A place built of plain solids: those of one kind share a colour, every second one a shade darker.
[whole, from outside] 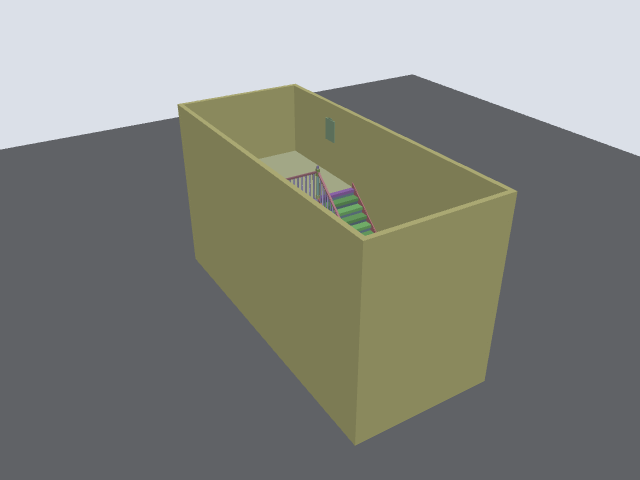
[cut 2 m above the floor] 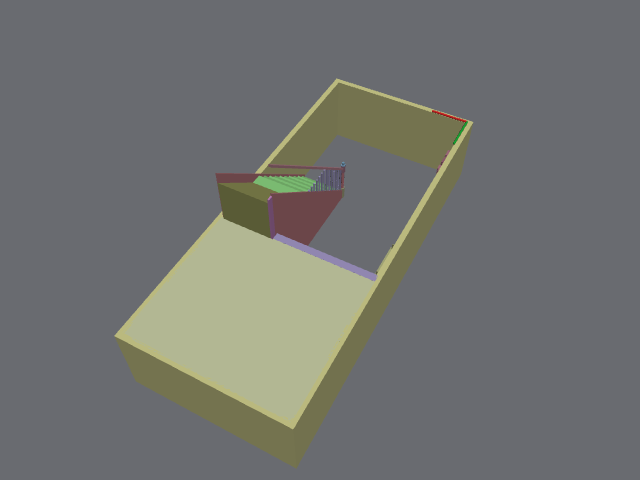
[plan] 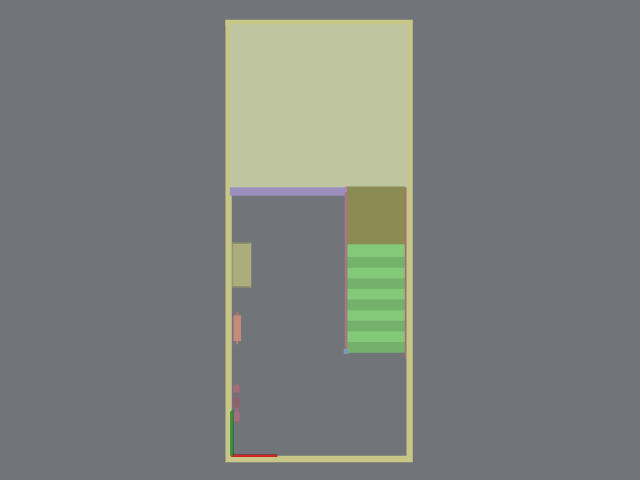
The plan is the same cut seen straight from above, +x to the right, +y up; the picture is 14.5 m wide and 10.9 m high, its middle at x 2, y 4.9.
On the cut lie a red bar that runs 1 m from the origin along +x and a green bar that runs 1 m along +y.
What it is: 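A villa's stair hall, a dwelling of no particular year; the hall below, the landing 3.31 m above it, and between them a joiner's timber flight of 16 risers of about 0.207 m on goings of about 0.241 m, 1.31 m clear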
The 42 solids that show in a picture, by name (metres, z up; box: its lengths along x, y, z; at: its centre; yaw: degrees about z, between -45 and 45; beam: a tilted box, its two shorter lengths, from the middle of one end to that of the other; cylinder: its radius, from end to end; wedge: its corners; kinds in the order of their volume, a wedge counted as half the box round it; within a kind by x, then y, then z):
{
 "upper_1": {"box": [4.06, 3.7, 3.36], "at": [1.98, 7.95, 1.63]},
 "wall_1": {"box": [0.15, 10.05, 5.73], "at": [-0.07, 4.88, 2.81]},
 "wall_2": {"box": [4.26, 0.15, 5.73], "at": [1.98, -0.07, 2.81]},
 "wall_3": {"box": [4.26, 0.15, 5.73], "at": [1.98, 9.82, 2.81]},
 "wall_4": {"box": [0.15, 10.05, 5.73], "at": [4.04, 4.88, 2.81]},
 "carriage_1": {"wedge": [[2.61, 2.4, -0.05], [2.61, 2.4, 0.0], [2.61, 6.12, -0.05], [2.61, 6.12, 3.2], [3.93, 2.4, -0.05], [3.93, 2.4, 0.0], [3.93, 6.12, -0.05], [3.93, 6.12, 3.2]]},
 "upper_edge_1": {"box": [2.62, 0.19, 3.36], "at": [1.26, 6.0, 1.63]},
 "string_1": {"wedge": [[2.57, 2.37, -0.05], [2.57, 2.37, 0.27], [2.57, 5.99, -0.05], [2.57, 5.99, 3.39], [2.62, 2.37, -0.05], [2.62, 2.37, 0.27], [2.62, 5.99, -0.05], [2.62, 5.99, 3.39]]},
 "string_2": {"wedge": [[3.93, 2.19, -0.05], [3.93, 2.19, 0.12], [3.93, 6.1, -0.05], [3.93, 6.1, 3.49], [3.96, 2.19, -0.05], [3.96, 2.19, 0.12], [3.96, 6.1, -0.05], [3.96, 6.1, 3.49]]},
 "rail_1": {"box": [2.52, 0.06, 0.06], "at": [1.3, 5.99, 4.21]},
 "rail_2": {"wedge": [[2.56, 2.41, 1.1], [2.56, 2.41, 1.17], [2.56, 5.95, 4.15], [2.56, 5.95, 4.22], [2.62, 2.41, 1.1], [2.62, 2.41, 1.17], [2.62, 5.95, 4.15], [2.62, 5.95, 4.22]]},
 "tread_1": {"wedge": [[2.6, 2.34, 0.1], [2.6, 2.34, 0.2], [2.6, 2.64, 0.1], [2.6, 2.64, 0.2], [3.94, 2.34, 0.1], [3.94, 2.34, 0.2], [3.94, 2.64, 0.1], [3.94, 2.64, 0.2]]},
 "tread_2": {"wedge": [[2.6, 2.58, 0.41], [2.6, 2.59, 0.31], [2.6, 2.88, 0.31], [2.6, 2.88, 0.41], [3.94, 2.58, 0.41], [3.94, 2.59, 0.31], [3.94, 2.88, 0.31], [3.94, 2.88, 0.41]]},
 "tread_3": {"wedge": [[2.6, 2.82, 0.61], [2.6, 2.83, 0.51], [2.6, 3.12, 0.52], [2.6, 3.12, 0.62], [3.94, 2.82, 0.61], [3.94, 2.83, 0.51], [3.94, 3.12, 0.52], [3.94, 3.12, 0.62]]},
 "tread_4": {"wedge": [[2.6, 3.07, 0.72], [2.6, 3.07, 0.82], [2.6, 3.37, 0.72], [2.6, 3.37, 0.82], [3.94, 3.07, 0.72], [3.94, 3.07, 0.82], [3.94, 3.37, 0.72], [3.94, 3.37, 0.82]]},
 "tread_5": {"wedge": [[2.6, 3.31, 0.93], [2.6, 3.31, 1.03], [2.6, 3.61, 0.93], [2.6, 3.61, 1.03], [3.94, 3.31, 0.93], [3.94, 3.31, 1.03], [3.94, 3.61, 0.93], [3.94, 3.61, 1.03]]},
 "tread_6": {"wedge": [[2.6, 3.55, 1.14], [2.6, 3.55, 1.24], [2.6, 3.85, 1.14], [2.6, 3.85, 1.24], [3.94, 3.55, 1.14], [3.94, 3.55, 1.24], [3.94, 3.85, 1.14], [3.94, 3.85, 1.24]]},
 "tread_7": {"wedge": [[2.6, 3.79, 1.34], [2.6, 3.79, 1.44], [2.6, 4.09, 1.35], [2.6, 4.09, 1.45], [3.94, 3.79, 1.34], [3.94, 3.79, 1.44], [3.94, 4.09, 1.35], [3.94, 4.09, 1.45]]},
 "tread_8": {"wedge": [[2.6, 4.03, 1.55], [2.6, 4.03, 1.65], [2.6, 4.33, 1.55], [2.6, 4.33, 1.65], [3.94, 4.03, 1.55], [3.94, 4.03, 1.65], [3.94, 4.33, 1.56], [3.94, 4.33, 1.66]]},
 "tread_9": {"wedge": [[2.6, 4.27, 1.76], [2.6, 4.27, 1.86], [2.6, 4.57, 1.76], [2.6, 4.57, 1.86], [3.94, 4.27, 1.76], [3.94, 4.27, 1.86], [3.94, 4.57, 1.76], [3.94, 4.57, 1.86]]},
 "tread_10": {"wedge": [[2.6, 4.51, 1.97], [2.6, 4.51, 2.07], [2.6, 4.81, 1.97], [2.6, 4.81, 2.07], [3.94, 4.51, 1.97], [3.94, 4.51, 2.07], [3.94, 4.81, 1.97], [3.94, 4.81, 2.07]]},
 "tread_11": {"wedge": [[2.6, 4.99, 2.48], [2.6, 5.0, 2.38], [2.6, 5.29, 2.39], [2.6, 5.29, 2.49], [3.94, 4.99, 2.48], [3.94, 5.0, 2.38], [3.94, 5.29, 2.39], [3.94, 5.29, 2.49]]},
 "tread_12": {"wedge": [[2.6, 5.23, 2.69], [2.6, 5.24, 2.59], [2.6, 5.53, 2.59], [2.6, 5.53, 2.69], [3.94, 5.23, 2.69], [3.94, 5.24, 2.59], [3.94, 5.53, 2.59], [3.94, 5.53, 2.69]]},
 "tread_13": {"wedge": [[2.6, 5.48, 2.8], [2.6, 5.48, 2.9], [2.6, 5.77, 2.8], [2.6, 5.77, 2.9], [3.94, 5.48, 2.8], [3.94, 5.48, 2.9], [3.94, 5.77, 2.8], [3.94, 5.77, 2.9]]},
 "tread_14": {"wedge": [[2.6, 5.72, 3.01], [2.6, 5.72, 3.11], [2.6, 6.02, 3.01], [2.6, 6.02, 3.11], [3.94, 5.72, 3.01], [3.94, 5.72, 3.11], [3.94, 6.02, 3.01], [3.94, 6.02, 3.11]]},
 "coat_pegs_1": {"box": [0.15, 0.22, 0.86], "at": [0.1, 0.89, 1.13]},
 "coat_pegs_2": {"box": [0.15, 0.22, 0.93], "at": [0.1, 1.2, 1.09]},
 "coat_pegs_3": {"box": [0.15, 0.15, 0.63], "at": [0.1, 1.51, 1.24]},
 "riser_1": {"wedge": [[2.57, 5.99, 3.08], [2.57, 5.99, 3.22], [2.57, 6.12, 3.08], [2.57, 6.12, 3.22], [3.94, 5.99, 3.08], [3.94, 5.99, 3.22], [3.94, 6.12, 3.08], [3.94, 6.12, 3.22]]},
 "riser_2": {"wedge": [[2.6, 5.5, 2.66], [2.6, 5.5, 2.81], [2.6, 5.77, 2.78], [2.6, 5.77, 2.81], [3.94, 5.5, 2.66], [3.94, 5.5, 2.81], [3.94, 5.77, 2.78], [3.94, 5.77, 2.81]]},
 "riser_3": {"wedge": [[2.6, 5.74, 2.87], [2.6, 5.74, 3.02], [2.6, 6.02, 2.99], [2.6, 6.02, 3.02], [3.94, 5.74, 2.87], [3.94, 5.74, 3.02], [3.94, 6.02, 2.99], [3.94, 6.02, 3.02]]},
 "radiator_1": {"box": [0.17, 0.59, 0.6], "at": [0.12, 2.9, 0.39]},
 "boot_bench_1": {"box": [0.032, 1.02, 0.05], "at": [0.02, 4.33, 0.97]},
 "boot_bench_2": {"box": [0.43, 0.96, 0.028], "at": [0.23, 4.33, 0.45]},
 "wall_mirror_1": {"box": [0.034, 0.51, 0.71], "at": [3.94, 7.42, 4.8]},
 "landing_nose_1": {"wedge": [[2.57, 5.96, 3.21], [2.57, 5.96, 3.31], [2.57, 6.12, 3.21], [2.57, 6.12, 3.31], [3.94, 5.96, 3.21], [3.94, 5.96, 3.31], [3.94, 6.12, 3.21], [3.94, 6.12, 3.31]]},
 "apron_1": {"wedge": [[2.57, 5.99, -0.05], [2.57, 5.99, 3.31], [2.57, 6.12, -0.05], [2.57, 6.12, 3.31], [2.62, 5.99, -0.05], [2.62, 5.99, 3.31], [2.62, 6.12, -0.05], [2.62, 6.12, 3.31]]},
 "bal_1": {"cylinder": 0.024, "from": [2.31, 5.99, 3.3], "to": [2.31, 5.99, 4.19]},
 "bal_2": {"cylinder": 0.024, "from": [2.59, 2.8, 0.62], "to": [2.59, 2.8, 1.45]},
 "bal_3": {"cylinder": 0.024, "from": [2.59, 3.21, 0.98], "to": [2.59, 3.21, 1.81]},
 "bal_4": {"cylinder": 0.024, "from": [2.59, 3.35, 1.1], "to": [2.59, 3.35, 1.93]},
 "newel_foot_shaft_1": {"cylinder": 0.039, "from": [2.59, 2.37, 0.38], "to": [2.59, 2.37, 0.98]}
}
